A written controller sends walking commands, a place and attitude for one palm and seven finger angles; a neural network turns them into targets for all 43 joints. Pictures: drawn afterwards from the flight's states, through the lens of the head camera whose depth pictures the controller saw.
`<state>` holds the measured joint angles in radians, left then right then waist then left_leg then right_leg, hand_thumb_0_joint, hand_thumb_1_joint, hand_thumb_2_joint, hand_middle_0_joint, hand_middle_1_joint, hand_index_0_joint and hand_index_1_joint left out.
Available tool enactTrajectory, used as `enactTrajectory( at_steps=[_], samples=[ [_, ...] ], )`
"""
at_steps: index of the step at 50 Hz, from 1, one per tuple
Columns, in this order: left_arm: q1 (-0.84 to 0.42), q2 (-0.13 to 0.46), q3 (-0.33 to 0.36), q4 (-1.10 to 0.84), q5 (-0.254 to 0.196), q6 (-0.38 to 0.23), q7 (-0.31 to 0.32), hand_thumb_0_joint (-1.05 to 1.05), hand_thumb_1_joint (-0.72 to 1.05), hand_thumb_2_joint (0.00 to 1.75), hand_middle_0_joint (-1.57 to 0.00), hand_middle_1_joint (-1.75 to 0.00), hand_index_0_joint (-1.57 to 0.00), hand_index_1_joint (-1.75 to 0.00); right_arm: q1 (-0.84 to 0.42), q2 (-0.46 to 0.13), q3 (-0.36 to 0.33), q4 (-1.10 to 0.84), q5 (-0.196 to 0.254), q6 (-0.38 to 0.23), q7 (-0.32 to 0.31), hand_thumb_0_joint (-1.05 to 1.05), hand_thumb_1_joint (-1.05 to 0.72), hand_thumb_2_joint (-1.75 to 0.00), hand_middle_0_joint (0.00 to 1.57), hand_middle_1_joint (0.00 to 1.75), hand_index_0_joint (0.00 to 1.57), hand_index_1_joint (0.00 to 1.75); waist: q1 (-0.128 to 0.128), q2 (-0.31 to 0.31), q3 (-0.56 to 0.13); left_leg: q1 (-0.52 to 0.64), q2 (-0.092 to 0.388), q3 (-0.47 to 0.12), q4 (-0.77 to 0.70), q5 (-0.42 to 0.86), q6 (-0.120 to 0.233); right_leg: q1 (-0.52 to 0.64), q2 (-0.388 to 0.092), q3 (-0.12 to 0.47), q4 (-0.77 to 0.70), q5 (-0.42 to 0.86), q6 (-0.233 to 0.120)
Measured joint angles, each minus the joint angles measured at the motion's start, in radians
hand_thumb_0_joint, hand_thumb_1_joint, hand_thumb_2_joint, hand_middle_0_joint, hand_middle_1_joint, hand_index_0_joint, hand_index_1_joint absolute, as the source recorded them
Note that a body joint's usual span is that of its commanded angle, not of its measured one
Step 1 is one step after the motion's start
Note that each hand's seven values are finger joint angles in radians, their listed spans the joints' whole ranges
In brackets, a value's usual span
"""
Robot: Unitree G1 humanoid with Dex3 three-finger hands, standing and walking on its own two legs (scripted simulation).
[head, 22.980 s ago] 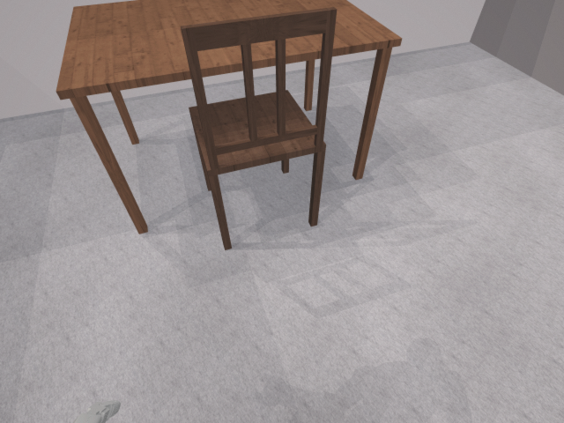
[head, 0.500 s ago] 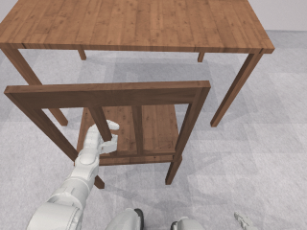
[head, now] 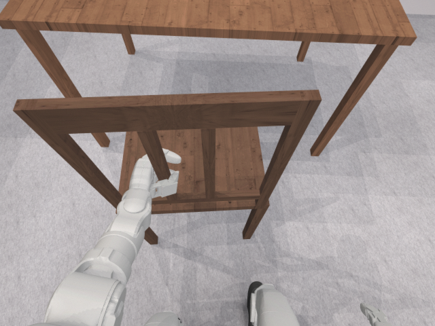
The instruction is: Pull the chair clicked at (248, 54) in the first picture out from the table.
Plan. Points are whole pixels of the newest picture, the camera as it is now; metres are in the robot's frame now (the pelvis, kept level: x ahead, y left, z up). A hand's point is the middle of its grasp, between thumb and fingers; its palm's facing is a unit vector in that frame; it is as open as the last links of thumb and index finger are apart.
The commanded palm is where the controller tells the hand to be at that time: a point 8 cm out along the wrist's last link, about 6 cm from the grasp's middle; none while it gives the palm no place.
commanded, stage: step backward, pulling the chair out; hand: left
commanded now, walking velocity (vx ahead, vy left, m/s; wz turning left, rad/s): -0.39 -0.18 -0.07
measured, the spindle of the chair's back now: (162, 170) +0.40 +0.12 -0.05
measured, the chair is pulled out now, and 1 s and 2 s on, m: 0.25 0.41 0.69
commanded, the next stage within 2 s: stop walking, hand still on the chair in 1.46 s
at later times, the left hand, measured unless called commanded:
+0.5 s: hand (168, 219) +0.30 +0.10 -0.06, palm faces -0.02 -0.98 -0.19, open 5.7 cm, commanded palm +0.30 +0.15 -0.06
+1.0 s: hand (160, 262) +0.22 +0.11 -0.06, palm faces -0.01 -0.99 -0.17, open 5.7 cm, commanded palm +0.21 +0.16 -0.06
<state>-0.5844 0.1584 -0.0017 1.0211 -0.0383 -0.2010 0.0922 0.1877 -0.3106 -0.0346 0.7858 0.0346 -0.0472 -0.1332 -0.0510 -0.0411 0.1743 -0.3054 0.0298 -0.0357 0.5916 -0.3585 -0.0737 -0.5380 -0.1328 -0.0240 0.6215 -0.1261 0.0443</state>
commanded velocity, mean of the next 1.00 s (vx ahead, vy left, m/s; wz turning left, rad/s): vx -0.38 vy -0.04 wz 0.00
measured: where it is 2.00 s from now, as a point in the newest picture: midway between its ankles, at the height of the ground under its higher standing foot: outside the picture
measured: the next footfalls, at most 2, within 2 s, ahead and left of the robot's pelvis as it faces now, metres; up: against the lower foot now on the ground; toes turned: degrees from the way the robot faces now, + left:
right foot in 0.66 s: -0.03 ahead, -0.16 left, +0.00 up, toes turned -3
left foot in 0.94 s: -0.11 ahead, +0.14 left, +0.00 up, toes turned +0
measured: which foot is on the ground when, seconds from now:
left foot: down 0.00-0.78, up 0.80-0.92, down 0.94-1.00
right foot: down 0.00-0.52, up 0.54-0.64, down 0.66-1.00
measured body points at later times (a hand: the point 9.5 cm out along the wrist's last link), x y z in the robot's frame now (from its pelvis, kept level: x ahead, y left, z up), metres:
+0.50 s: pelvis -0.07 -0.01 -0.01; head +0.01 -0.02 +0.43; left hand +0.30 +0.16 -0.05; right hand -0.01 -0.30 -0.14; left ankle -0.07 +0.13 -0.72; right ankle +0.09 -0.16 -0.72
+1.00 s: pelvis -0.16 -0.01 +0.00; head -0.05 -0.01 +0.44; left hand +0.22 +0.16 -0.04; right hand -0.05 -0.29 -0.12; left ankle -0.15 +0.14 -0.72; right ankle -0.07 -0.16 -0.72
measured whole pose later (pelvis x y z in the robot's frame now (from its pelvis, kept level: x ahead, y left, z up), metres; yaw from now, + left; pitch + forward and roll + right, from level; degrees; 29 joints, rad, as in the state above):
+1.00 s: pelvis -0.16 -0.01 +0.00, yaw +1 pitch +3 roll +1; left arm -0.60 0.17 0.04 1.05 -0.03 -0.20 0.10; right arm 0.14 -0.28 -0.03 0.76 0.03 -0.02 -0.12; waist -0.06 -0.02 0.20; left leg -0.36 0.01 -0.02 0.60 -0.29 -0.03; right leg -0.49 -0.09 -0.01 0.59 -0.13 0.05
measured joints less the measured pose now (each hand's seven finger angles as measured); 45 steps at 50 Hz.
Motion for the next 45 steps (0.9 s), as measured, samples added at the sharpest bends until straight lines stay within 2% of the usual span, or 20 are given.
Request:
enactTrajectory(
  at_steps=[1,4,8,12,15,17,21,23,24,25,27,30,31,33,35,37,38,39,42,45],
  samples=[
    [-0.003,0.006,-0.001,-0.005,0.001,0.001,-0.002,0.08,0.63,0.78,-0.32,-1.27,-0.5,-1.44,-0.004,0.014,-0.001,-0.016,-0.004,0.004,0.005,0.01,-0.91,-0.9,0.2,0.3,0.2,0.29,0.006,-0.002,0.012,0.0,0.005,0.009,0.009,-0.003,0.0,0.005,0.007,0.005,-0.011,0.008,0.0],
    [0.005,0.022,0.011,-0.007,0.005,-0.004,-0.011,0.07,0.63,0.78,-0.32,-1.27,-0.49,-1.44,-0.007,0.065,0.005,-0.055,-0.016,0.016,0.022,0.01,-0.91,-0.9,0.2,0.3,0.2,0.29,0.003,0.005,0.024,-0.006,0.023,0.016,0.039,-0.01,-0.001,0.012,0.025,0.003,-0.023,0.023,-0.01],
    [0.032,0.034,0.036,0.003,0.011,-0.013,-0.015,0.07,0.62,0.79,-0.34,-1.26,-0.49,-1.44,0.002,0.128,0.027,-0.069,-0.018,0.04,0.041,0.01,-0.91,-0.9,0.2,0.3,0.2,0.3,-0.005,0.013,0.006,-0.026,0.043,0.014,0.088,-0.028,-0.012,0.011,0.043,-0.002,-0.017,0.012,-0.009],
    [0.053,0.032,0.053,0.021,0.009,-0.024,-0.015,0.07,0.61,0.8,-0.36,-1.26,-0.49,-1.44,0.018,0.155,0.042,-0.053,-0.017,0.05,0.044,0.01,-0.9,-0.9,0.2,0.3,0.2,0.3,-0.005,0.023,-0.019,-0.053,0.05,0.009,0.12,-0.03,-0.022,-0.02,0.05,-0.004,0.021,0.008,-0.021],
    [0.067,0.022,0.061,0.033,0.003,-0.036,-0.013,0.06,0.61,0.81,-0.37,-1.26,-0.49,-1.44,0.034,0.144,0.04,-0.035,-0.013,0.043,0.041,0.01,-0.91,-0.9,0.21,0.3,0.2,0.3,0.003,0.039,-0.036,-0.075,0.052,0.004,0.141,-0.032,-0.026,-0.046,0.051,-0.006,0.051,0.001,-0.03],
    [0.074,0.013,0.069,0.043,0.0,-0.048,-0.009,0.06,0.6,0.81,-0.37,-1.25,-0.49,-1.44,0.036,0.123,0.034,-0.016,-0.008,0.033,0.04,0.01,-0.91,-0.9,0.21,0.3,0.2,0.3,0.004,0.05,-0.04,-0.091,0.046,0.001,0.155,-0.048,-0.004,-0.058,0.05,-0.005,0.053,0.006,-0.032],
    [0.061,-0.008,0.084,0.067,0.007,-0.065,0.005,0.06,0.61,0.8,-0.37,-1.25,-0.5,-1.44,0.029,0.061,0.016,0.014,-0.007,0.018,0.034,0.01,-0.91,-0.9,0.21,0.3,0.2,0.3,-0.005,0.056,-0.037,-0.118,-0.002,0.009,0.232,-0.142,0.037,-0.057,0.039,-0.003,-0.006,0.06,-0.029],
    [0.051,-0.012,0.078,0.075,0.016,-0.064,0.008,0.06,0.61,0.79,-0.36,-1.26,-0.5,-1.44,0.036,0.031,0.015,0.018,-0.008,0.011,0.028,0.01,-0.91,-0.9,0.21,0.3,0.2,0.3,-0.013,0.055,-0.042,-0.088,-0.017,0.03,0.177,-0.132,0.047,-0.055,0.036,-0.01,-0.042,0.091,-0.023],
    [0.044,-0.006,0.071,0.078,0.019,-0.064,0.006,0.06,0.61,0.79,-0.35,-1.26,-0.5,-1.44,0.038,0.025,0.015,0.02,-0.007,0.009,0.024,0.01,-0.91,-0.9,0.2,0.3,0.2,0.3,-0.014,0.04,-0.042,-0.079,-0.026,0.035,0.137,-0.068,0.05,-0.057,0.029,-0.008,-0.051,0.101,-0.019],
    [0.04,0.004,0.065,0.081,0.021,-0.064,0.005,0.06,0.62,0.78,-0.35,-1.27,-0.5,-1.44,0.039,0.023,0.016,0.019,-0.006,0.008,0.02,0.01,-0.91,-0.9,0.2,0.3,0.2,0.3,-0.011,0.021,-0.039,-0.073,-0.032,0.044,0.114,-0.01,0.051,-0.06,0.025,-0.001,-0.05,0.088,-0.017],
    [0.047,0.016,0.055,0.081,0.015,-0.061,0.005,0.06,0.62,0.77,-0.34,-1.27,-0.5,-1.44,0.057,0.022,0.015,0.0,-0.008,0.006,0.014,0.01,-0.91,-0.9,0.2,0.3,0.2,0.3,-0.008,0.011,-0.04,-0.07,-0.022,0.05,0.1,0.014,0.049,-0.078,0.04,0.008,0.012,-0.052,-0.016],
    [0.066,0.011,0.057,0.07,0.003,-0.043,0.003,0.07,0.63,0.77,-0.32,-1.26,-0.5,-1.44,0.091,0.035,0.002,-0.019,-0.015,0.009,0.013,0.01,-0.91,-0.9,0.2,0.3,0.2,0.3,-0.019,0.053,-0.038,-0.075,0.017,0.007,0.088,0.018,0.04,-0.048,0.096,0.002,0.22,-0.186,-0.028],
    [0.066,0.01,0.054,0.071,0.005,-0.04,0.001,0.08,0.63,0.77,-0.32,-1.26,-0.5,-1.44,0.101,0.044,-0.001,-0.016,-0.016,0.009,0.017,0.01,-0.91,-0.9,0.2,0.3,0.2,0.3,-0.015,0.063,-0.037,-0.075,0.028,-0.008,0.081,0.024,0.035,-0.002,0.109,-0.003,0.207,-0.195,-0.035],
    [0.059,0.014,0.044,0.08,0.007,-0.041,-0.004,0.08,0.63,0.78,-0.32,-1.26,-0.5,-1.44,0.119,0.066,0.002,-0.002,-0.014,0.003,0.03,0.01,-0.91,-0.9,0.2,0.3,0.2,0.3,0.011,0.058,-0.042,-0.081,0.039,-0.018,0.076,0.033,0.021,0.113,0.115,-0.006,0.086,-0.131,-0.046],
    [0.045,0.029,0.042,0.085,0.009,-0.05,-0.005,0.08,0.62,0.79,-0.33,-1.27,-0.5,-1.44,0.104,0.08,0.014,0.017,-0.017,-0.003,0.042,0.01,-0.91,-0.9,0.2,0.3,0.2,0.3,0.038,0.06,-0.034,-0.095,0.062,-0.016,0.084,0.035,0.004,0.167,0.136,-0.006,-0.027,-0.164,-0.036],
    [0.024,0.037,0.058,0.095,-0.003,-0.063,-0.002,0.08,0.62,0.8,-0.34,-1.26,-0.5,-1.44,0.062,0.08,0.021,0.023,-0.019,-0.005,0.044,0.01,-0.91,-0.9,0.2,0.3,0.2,0.3,0.027,0.088,0.005,-0.101,0.086,-0.026,0.069,0.09,-0.004,0.165,0.159,-0.019,-0.054,-0.105,-0.042],
    [0.015,0.039,0.069,0.097,-0.005,-0.066,-0.002,0.08,0.62,0.8,-0.35,-1.25,-0.5,-1.44,0.047,0.079,0.023,0.023,-0.017,-0.005,0.043,0.01,-0.91,-0.9,0.2,0.3,0.2,0.3,0.017,0.09,0.017,-0.109,0.084,-0.024,0.065,0.122,0.0,0.161,0.156,-0.023,-0.06,-0.086,-0.045],
    [0.009,0.039,0.079,0.097,-0.006,-0.064,-0.001,0.08,0.62,0.8,-0.35,-1.25,-0.49,-1.44,0.033,0.077,0.023,0.022,-0.014,-0.003,0.04,0.01,-0.91,-0.9,0.2,0.3,0.2,0.3,0.009,0.087,0.022,-0.122,0.074,-0.022,0.083,0.107,0.004,0.152,0.147,-0.024,-0.059,-0.084,-0.047],
    [-0.009,0.028,0.095,0.093,-0.007,-0.048,0.004,0.08,0.62,0.79,-0.34,-1.24,-0.49,-1.44,-0.005,0.058,0.015,0.015,-0.005,0.005,0.033,0.01,-0.9,-0.9,0.2,0.3,0.2,0.3,-0.005,0.076,0.024,-0.165,0.018,-0.038,0.213,-0.054,0.018,0.111,0.113,-0.015,-0.044,-0.078,-0.042],
    [-0.013,0.008,0.09,0.071,-0.002,-0.027,0.008,0.08,0.63,0.77,-0.33,-1.25,-0.49,-1.44,-0.028,0.027,0.016,0.005,-0.005,0.008,0.023,0.01,-0.91,-0.9,0.2,0.3,0.2,0.3,-0.017,0.072,0.019,-0.131,-0.005,-0.03,0.171,-0.072,0.025,0.08,0.082,-0.009,-0.043,-0.057,-0.027]
  ],
)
